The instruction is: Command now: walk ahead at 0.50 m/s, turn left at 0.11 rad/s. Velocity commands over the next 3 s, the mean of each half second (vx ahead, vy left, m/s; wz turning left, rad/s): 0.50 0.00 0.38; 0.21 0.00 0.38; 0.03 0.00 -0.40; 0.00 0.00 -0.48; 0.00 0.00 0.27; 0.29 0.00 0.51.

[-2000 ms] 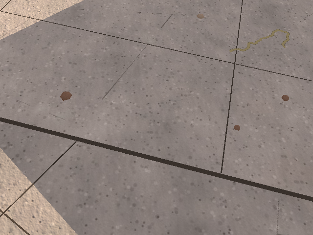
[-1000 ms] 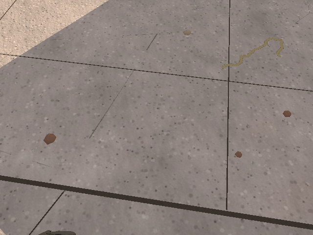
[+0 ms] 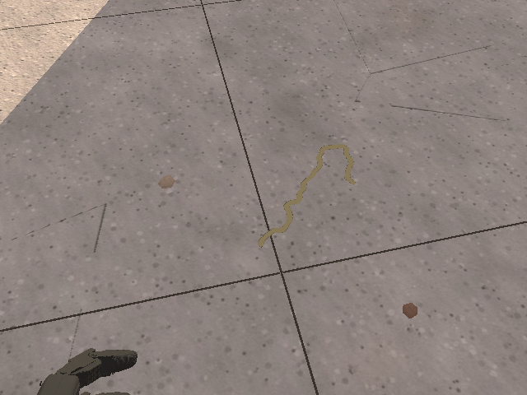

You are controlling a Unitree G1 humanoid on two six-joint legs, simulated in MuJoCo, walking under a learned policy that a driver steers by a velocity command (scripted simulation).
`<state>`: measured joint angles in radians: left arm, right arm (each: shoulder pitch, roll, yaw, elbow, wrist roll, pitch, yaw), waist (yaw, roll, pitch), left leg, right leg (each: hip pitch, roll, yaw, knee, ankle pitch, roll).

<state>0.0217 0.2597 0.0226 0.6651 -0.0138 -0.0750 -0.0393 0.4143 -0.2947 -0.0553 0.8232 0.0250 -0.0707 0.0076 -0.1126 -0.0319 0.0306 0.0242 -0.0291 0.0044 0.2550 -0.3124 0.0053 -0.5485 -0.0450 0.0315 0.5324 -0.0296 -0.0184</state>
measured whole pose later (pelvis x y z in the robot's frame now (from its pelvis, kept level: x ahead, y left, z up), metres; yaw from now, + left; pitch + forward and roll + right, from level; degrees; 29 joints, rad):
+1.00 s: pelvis +0.44 +0.05 +0.00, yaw +26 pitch +1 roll +1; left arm 0.18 0.28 0.04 0.78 0.00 -0.01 0.01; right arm 0.15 -0.26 -0.04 0.71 -0.03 -0.02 0.00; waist 0.00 -0.04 0.02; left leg -0.26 -0.10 -0.04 0.46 -0.22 0.06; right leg -0.46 -0.07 0.05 0.66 -0.15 0.06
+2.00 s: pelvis +0.46 +0.02 +0.00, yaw -4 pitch +2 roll +1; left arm 0.14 0.28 0.05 0.64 0.01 0.01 0.01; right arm 0.16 -0.34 -0.09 0.76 0.00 0.03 -0.03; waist -0.01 0.04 0.06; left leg -0.50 0.05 -0.01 1.07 -0.41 -0.08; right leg -0.26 0.03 0.01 0.45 -0.21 -0.05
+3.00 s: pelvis +0.56 +0.05 +0.00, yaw +25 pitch +2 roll -1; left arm 0.39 0.29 0.08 0.81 -0.02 -0.06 0.00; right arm 0.09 -0.26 -0.05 0.64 0.03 -0.02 0.05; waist 0.10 0.02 0.02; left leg -0.58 0.08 0.00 0.69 -0.18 0.01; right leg 0.09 -0.04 -0.23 0.22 -0.33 0.03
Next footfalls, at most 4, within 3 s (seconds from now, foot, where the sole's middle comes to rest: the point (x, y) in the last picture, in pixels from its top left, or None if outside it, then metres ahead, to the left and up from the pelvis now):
0.06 right None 0.19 -0.13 -0.77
0.58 left None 0.45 0.15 -0.77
1.02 right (262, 339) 0.60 -0.03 -0.77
1.36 left None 0.46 0.18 -0.77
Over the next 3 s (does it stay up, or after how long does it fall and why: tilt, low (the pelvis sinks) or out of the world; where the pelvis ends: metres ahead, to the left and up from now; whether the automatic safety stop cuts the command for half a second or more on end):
stays up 0.56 0.05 0.00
